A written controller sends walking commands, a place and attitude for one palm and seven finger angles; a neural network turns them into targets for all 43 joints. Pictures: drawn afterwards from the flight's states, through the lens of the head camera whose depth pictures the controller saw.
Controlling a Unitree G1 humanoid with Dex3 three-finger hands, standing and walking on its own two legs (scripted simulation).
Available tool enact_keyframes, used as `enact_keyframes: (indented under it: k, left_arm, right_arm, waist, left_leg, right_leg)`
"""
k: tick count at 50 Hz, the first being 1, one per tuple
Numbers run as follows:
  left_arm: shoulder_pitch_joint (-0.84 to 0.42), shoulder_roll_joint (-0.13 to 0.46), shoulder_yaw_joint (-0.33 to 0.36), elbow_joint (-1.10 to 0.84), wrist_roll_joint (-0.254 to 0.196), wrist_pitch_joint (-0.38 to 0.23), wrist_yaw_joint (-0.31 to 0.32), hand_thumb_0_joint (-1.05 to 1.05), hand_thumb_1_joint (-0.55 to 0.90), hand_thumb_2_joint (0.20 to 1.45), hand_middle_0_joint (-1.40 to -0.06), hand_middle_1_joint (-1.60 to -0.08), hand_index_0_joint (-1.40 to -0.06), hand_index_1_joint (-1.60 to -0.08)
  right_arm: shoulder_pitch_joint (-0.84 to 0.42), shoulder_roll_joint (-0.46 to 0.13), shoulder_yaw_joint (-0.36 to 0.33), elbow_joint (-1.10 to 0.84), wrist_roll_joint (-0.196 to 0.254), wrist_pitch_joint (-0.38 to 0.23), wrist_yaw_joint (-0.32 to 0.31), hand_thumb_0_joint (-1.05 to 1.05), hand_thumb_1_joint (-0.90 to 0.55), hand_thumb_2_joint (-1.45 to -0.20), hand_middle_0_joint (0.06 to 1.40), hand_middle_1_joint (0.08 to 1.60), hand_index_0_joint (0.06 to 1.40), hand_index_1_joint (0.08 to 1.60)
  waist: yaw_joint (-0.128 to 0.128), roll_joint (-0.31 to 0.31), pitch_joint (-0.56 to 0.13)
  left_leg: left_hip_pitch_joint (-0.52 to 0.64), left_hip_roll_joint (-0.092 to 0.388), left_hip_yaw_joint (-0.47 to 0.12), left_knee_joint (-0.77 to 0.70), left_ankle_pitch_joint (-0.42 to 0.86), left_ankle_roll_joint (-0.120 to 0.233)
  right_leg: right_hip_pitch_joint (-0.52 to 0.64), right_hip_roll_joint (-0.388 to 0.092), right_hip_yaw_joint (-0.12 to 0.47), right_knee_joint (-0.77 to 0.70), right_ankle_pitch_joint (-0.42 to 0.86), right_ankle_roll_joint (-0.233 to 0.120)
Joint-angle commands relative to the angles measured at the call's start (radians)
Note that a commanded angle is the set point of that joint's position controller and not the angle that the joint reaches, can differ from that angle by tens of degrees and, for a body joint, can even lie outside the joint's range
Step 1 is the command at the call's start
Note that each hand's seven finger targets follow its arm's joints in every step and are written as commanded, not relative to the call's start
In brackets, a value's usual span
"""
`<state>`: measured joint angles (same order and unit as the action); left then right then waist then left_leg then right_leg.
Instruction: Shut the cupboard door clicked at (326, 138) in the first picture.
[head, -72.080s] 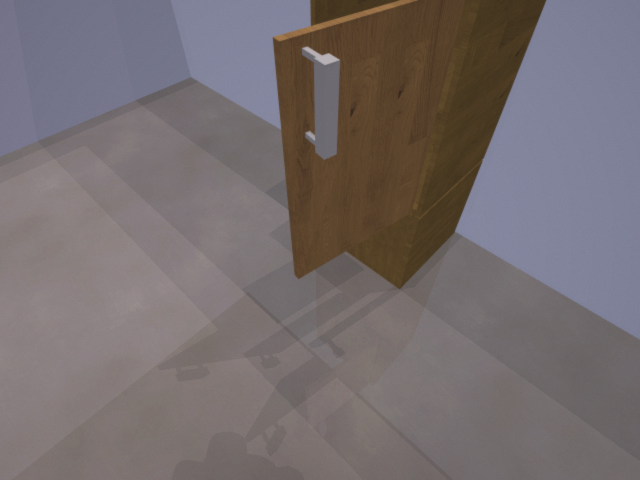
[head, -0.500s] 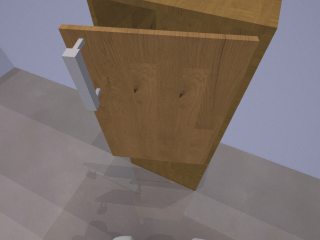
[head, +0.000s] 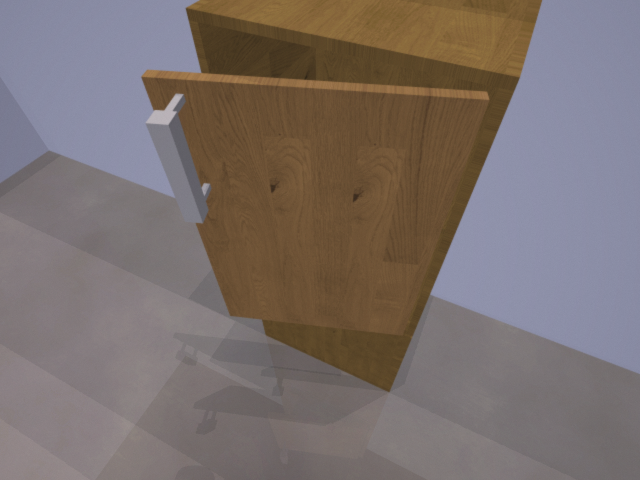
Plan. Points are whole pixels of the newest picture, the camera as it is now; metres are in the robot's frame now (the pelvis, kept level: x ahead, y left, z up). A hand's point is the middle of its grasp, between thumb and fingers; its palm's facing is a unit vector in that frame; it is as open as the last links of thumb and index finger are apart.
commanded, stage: come to a stop and stand still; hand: left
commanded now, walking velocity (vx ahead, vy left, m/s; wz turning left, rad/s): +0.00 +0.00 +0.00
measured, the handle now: (187, 161) +0.46 +0.23 +0.14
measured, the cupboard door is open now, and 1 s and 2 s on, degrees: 18 18 18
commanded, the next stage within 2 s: look again from close up in 0.92 s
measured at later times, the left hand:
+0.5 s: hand out of the picture -0.02 +0.27 -0.19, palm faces +0.02 -0.98 -0.18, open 7.4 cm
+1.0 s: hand out of the picture -0.11 +0.26 -0.19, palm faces +0.05 -0.99 -0.14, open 7.4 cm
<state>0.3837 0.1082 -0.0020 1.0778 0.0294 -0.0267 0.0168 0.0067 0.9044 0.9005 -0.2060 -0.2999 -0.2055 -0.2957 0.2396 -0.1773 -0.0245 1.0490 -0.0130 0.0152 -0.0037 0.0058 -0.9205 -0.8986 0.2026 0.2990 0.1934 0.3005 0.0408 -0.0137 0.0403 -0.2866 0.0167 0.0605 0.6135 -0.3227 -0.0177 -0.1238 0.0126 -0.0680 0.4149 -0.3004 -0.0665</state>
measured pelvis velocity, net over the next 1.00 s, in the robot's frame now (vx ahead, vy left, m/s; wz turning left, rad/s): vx -0.06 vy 0.11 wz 0.01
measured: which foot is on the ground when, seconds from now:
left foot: up 0.00-0.04, down 0.06-1.00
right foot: down 0.00-1.00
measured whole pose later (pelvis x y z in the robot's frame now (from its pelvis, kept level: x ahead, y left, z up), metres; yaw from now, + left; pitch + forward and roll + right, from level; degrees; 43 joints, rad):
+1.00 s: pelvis -0.06 +0.11 +0.00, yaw +1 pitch -2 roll -1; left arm 0.40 0.14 -0.01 1.11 0.02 0.01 0.05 0.01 0.91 0.90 -0.20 -0.30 -0.20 -0.29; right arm 0.31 -0.13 0.00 1.10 -0.01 -0.01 -0.03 0.01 -0.92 -0.90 0.21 0.30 0.20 0.30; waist 0.01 -0.05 0.00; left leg -0.19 -0.14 0.09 0.33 -0.13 0.13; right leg -0.20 -0.07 0.06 0.45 -0.24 -0.01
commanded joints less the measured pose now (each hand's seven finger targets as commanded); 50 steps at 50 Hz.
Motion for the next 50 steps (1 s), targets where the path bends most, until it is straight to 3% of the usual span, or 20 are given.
enact_keyframes:
  k: [1,2,3,4,5,6,7,8,10,11,13,14,16,20,23,28,35,36,41,50]
  left_arm:
    - [0.076,0.215,0.035,-0.026,-0.006,-0.054,0.061,0.0,0.9,0.9,-0.2,-0.3,-0.2,-0.3]
    - [0.072,0.194,0.031,-0.036,-0.017,-0.055,0.056,0.0,0.9,0.9,-0.2,-0.3,-0.2,-0.3]
    - [0.072,0.182,0.028,-0.035,-0.021,-0.051,0.057,0.0,0.9,0.9,-0.2,-0.3,-0.2,-0.3]
    - [0.085,0.153,0.025,-0.033,-0.022,-0.046,0.059,0.0,0.9,0.9,-0.2,-0.3,-0.2,-0.3]
    - [0.106,0.134,0.022,-0.03,-0.018,-0.043,0.06,0.0,0.9,0.9,-0.2,-0.3,-0.2,-0.3]
    - [0.09,0.13,0.016,-0.033,-0.017,-0.034,0.058,0.0,0.9,0.9,-0.2,-0.3,-0.2,-0.3]
    - [0.064,0.139,0.014,-0.037,-0.019,-0.023,0.053,0.0,0.9,0.9,-0.2,-0.3,-0.2,-0.3]
    - [0.051,0.13,0.015,-0.039,-0.016,-0.013,0.05,0.0,0.9,0.9,-0.2,-0.3,-0.2,-0.3]
    - [0.038,0.118,0.011,-0.042,-0.012,0.004,0.044,0.0,0.9,0.9,-0.2,-0.3,-0.2,-0.3]
    - [0.031,0.116,0.009,-0.046,-0.011,0.008,0.042,0.0,0.9,0.9,-0.2,-0.3,-0.2,-0.3]
    - [0.036,0.118,0.005,-0.054,-0.008,0.021,0.04,0.0,0.9,0.9,-0.2,-0.3,-0.2,-0.3]
    - [0.03,0.123,0.005,-0.058,-0.007,0.03,0.037,0.0,0.9,0.9,-0.2,-0.3,-0.2,-0.3]
    - [0.011,0.12,0.007,-0.07,-0.005,0.032,0.033,0.0,0.9,0.9,-0.2,-0.3,-0.2,-0.3]
    - [-0.007,0.127,0.009,-0.096,-0.005,0.044,0.025,0.0,0.9,0.9,-0.2,-0.3,-0.2,-0.3]
    - [0.004,0.135,0.011,-0.101,-0.004,0.047,0.023,0.0,0.9,0.9,-0.2,-0.3,-0.2,-0.3]
    - [0.012,0.133,0.01,-0.093,-0.008,0.042,0.023,0.0,0.9,0.9,-0.2,-0.3,-0.2,-0.3]
    - [0.049,0.122,0.001,-0.053,-0.012,0.038,0.028,0.0,0.9,0.9,-0.2,-0.3,-0.2,-0.3]
    - [0.053,0.125,0.002,-0.049,-0.01,0.035,0.028,0.0,0.9,0.9,-0.2,-0.3,-0.2,-0.3]
    - [0.076,0.111,-0.003,-0.019,-0.01,0.033,0.032,0.0,0.9,0.9,-0.2,-0.3,-0.2,-0.3]
    - [0.109,0.088,-0.004,0.014,-0.009,0.031,0.034,0.0,0.9,0.9,-0.2,-0.3,-0.2,-0.3]
  right_arm:
    - [0.035,-0.054,0.009,-0.116,0.0,-0.042,-0.019,0.0,-0.9,-0.9,0.2,0.3,0.2,0.3]
    - [0.096,-0.028,0.008,-0.079,-0.003,-0.048,-0.03,0.0,-0.9,-0.9,0.2,0.3,0.2,0.3]
    - [0.121,-0.047,0.004,-0.072,0.005,-0.049,-0.034,0.0,-0.9,-0.9,0.2,0.3,0.2,0.3]
    - [0.12,-0.067,0.002,-0.069,0.004,-0.049,-0.037,0.0,-0.9,-0.9,0.2,0.3,0.2,0.3]
    - [0.116,-0.073,0.001,-0.068,0.004,-0.05,-0.04,0.0,-0.9,-0.9,0.2,0.3,0.2,0.3]
    - [0.12,-0.074,0.003,-0.059,0.002,-0.05,-0.043,0.0,-0.9,-0.9,0.2,0.3,0.2,0.3]
    - [0.107,-0.068,0.005,-0.057,0.003,-0.043,-0.044,0.0,-0.9,-0.9,0.2,0.3,0.2,0.3]
    - [0.089,-0.065,0.007,-0.062,0.003,-0.037,-0.045,0.0,-0.9,-0.9,0.2,0.3,0.2,0.3]
    - [0.065,-0.066,0.01,-0.078,0.001,-0.033,-0.039,0.0,-0.9,-0.9,0.2,0.3,0.2,0.3]
    - [0.076,-0.066,0.013,-0.077,0.0,-0.034,-0.037,0.0,-0.9,-0.9,0.2,0.3,0.2,0.3]
    - [0.075,-0.074,0.017,-0.083,0.0,-0.039,-0.033,0.0,-0.9,-0.9,0.2,0.3,0.2,0.3]
    - [0.07,-0.086,0.016,-0.09,-0.002,-0.04,-0.029,0.0,-0.9,-0.9,0.2,0.3,0.2,0.3]
    - [0.067,-0.101,0.007,-0.096,-0.004,-0.043,-0.031,0.0,-0.9,-0.9,0.2,0.3,0.2,0.3]
    - [0.064,-0.125,0.002,-0.106,-0.004,-0.038,-0.029,0.0,-0.9,-0.9,0.2,0.3,0.2,0.3]
    - [0.068,-0.127,0.0,-0.104,-0.003,-0.036,-0.028,0.0,-0.9,-0.9,0.2,0.3,0.2,0.3]
    - [0.086,-0.118,-0.001,-0.082,0.002,-0.038,-0.029,0.0,-0.9,-0.9,0.2,0.3,0.2,0.3]
    - [0.11,-0.106,0.002,-0.033,0.006,-0.037,-0.031,0.0,-0.9,-0.9,0.2,0.3,0.2,0.3]
    - [0.115,-0.1,0.003,-0.027,0.007,-0.039,-0.032,0.0,-0.9,-0.9,0.2,0.3,0.2,0.3]
    - [0.124,-0.094,0.004,-0.003,0.01,-0.038,-0.034,0.0,-0.9,-0.9,0.2,0.3,0.2,0.3]
    - [0.114,-0.085,0.002,0.02,0.01,-0.035,-0.033,0.0,-0.9,-0.9,0.2,0.3,0.2,0.3]
  waist:
    - [-0.09,0.039,-0.092]
    - [-0.081,-0.007,-0.174]
    - [-0.085,-0.079,-0.219]
    - [-0.069,-0.143,-0.212]
    - [-0.056,-0.117,-0.214]
    - [-0.056,0.004,-0.174]
    - [-0.054,0.073,-0.119]
    - [-0.045,0.095,-0.055]
    - [-0.038,0.081,0.06]
    - [-0.033,0.077,0.098]
    - [-0.024,0.093,0.109]
    - [-0.025,0.102,0.096]
    - [-0.022,0.04,0.066]
    - [-0.023,0.067,0.083]
    - [-0.02,0.073,0.059]
    - [-0.024,0.029,0.015]
    - [-0.029,0.056,0.034]
    - [-0.03,0.035,0.026]
    - [-0.034,0.027,0.043]
    - [-0.031,0.032,0.064]
  left_leg:
    - [0.005,-0.007,-0.016,-0.014,0.079,0.033]
    - [0.048,-0.009,0.015,-0.069,0.106,0.056]
    - [0.063,0.005,-0.013,-0.096,0.202,0.064]
    - [0.078,0.037,-0.036,-0.088,0.297,0.072]
    - [0.109,0.058,-0.039,-0.075,0.363,0.075]
    - [0.134,0.064,-0.04,-0.063,0.464,0.073]
    - [0.129,0.074,-0.062,-0.066,0.499,0.073]
    - [0.099,0.091,-0.088,-0.09,0.487,0.077]
    - [0.026,0.096,-0.115,-0.153,0.333,0.077]
    - [-0.01,0.099,-0.135,-0.183,0.326,0.086]
    - [-0.059,0.096,-0.188,-0.251,0.212,0.095]
    - [-0.06,0.099,-0.211,-0.286,0.163,0.095]
    - [-0.048,0.116,-0.246,-0.309,0.104,0.106]
    - [-0.068,0.124,-0.29,-0.415,-0.166,0.092]
    - [-0.055,0.125,-0.302,-0.443,-0.204,0.08]
    - [0.016,0.126,-0.299,-0.435,-0.124,0.061]
    - [0.049,0.121,-0.295,-0.462,-0.099,0.016]
    - [0.07,0.119,-0.291,-0.449,-0.046,0.016]
    - [0.084,0.12,-0.284,-0.459,-0.026,-0.008]
    - [0.058,0.117,-0.279,-0.479,-0.097,0.009]
  right_leg:
    - [0.114,-0.256,0.212,0.082,1.301,0.007]
    - [0.172,-0.246,0.175,0.168,1.411,0.013]
    - [0.195,-0.213,0.136,0.208,1.336,0.003]
    - [0.164,-0.195,0.114,0.202,1.217,0.004]
    - [0.127,-0.185,0.121,0.189,1.115,0.005]
    - [0.071,-0.168,0.114,0.191,0.978,0.003]
    - [0.015,-0.157,0.103,0.165,0.754,0.005]
    - [-0.03,-0.137,0.1,0.117,0.512,0.007]
    - [-0.084,-0.109,0.094,0.045,0.221,0.008]
    - [-0.087,-0.096,0.085,0.036,0.161,0.012]
    - [-0.07,-0.085,0.087,0.028,0.046,0.018]
    - [-0.064,-0.077,0.073,0.043,0.024,0.026]
    - [-0.058,-0.066,0.062,0.057,0.015,0.03]
    - [-0.097,-0.065,0.059,0.073,-0.03,0.034]
    - [-0.104,-0.06,0.063,0.086,-0.031,0.033]
    - [-0.112,-0.064,0.089,0.055,0.0,0.034]
    - [-0.134,-0.065,0.113,0.038,0.015,0.034]
    - [-0.132,-0.069,0.114,0.028,0.032,0.032]
    - [-0.146,-0.073,0.122,0.022,0.045,0.036]
    - [-0.149,-0.076,0.126,0.015,0.041,0.041]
